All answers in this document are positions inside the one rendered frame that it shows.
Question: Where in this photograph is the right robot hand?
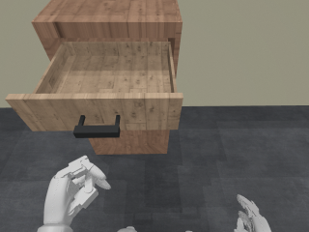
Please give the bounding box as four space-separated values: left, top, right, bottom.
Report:
234 194 271 232

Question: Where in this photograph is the cabinet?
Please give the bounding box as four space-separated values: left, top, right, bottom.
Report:
31 0 183 155

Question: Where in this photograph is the handle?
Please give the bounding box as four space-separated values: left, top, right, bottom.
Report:
73 115 121 138

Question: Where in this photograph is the left robot hand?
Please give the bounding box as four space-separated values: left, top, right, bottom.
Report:
43 156 111 226

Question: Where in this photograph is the drawer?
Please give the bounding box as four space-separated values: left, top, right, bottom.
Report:
5 42 183 131

